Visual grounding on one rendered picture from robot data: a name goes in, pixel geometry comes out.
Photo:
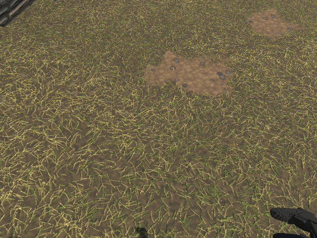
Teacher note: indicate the robot right hand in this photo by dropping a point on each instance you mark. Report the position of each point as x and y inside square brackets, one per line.
[300, 217]

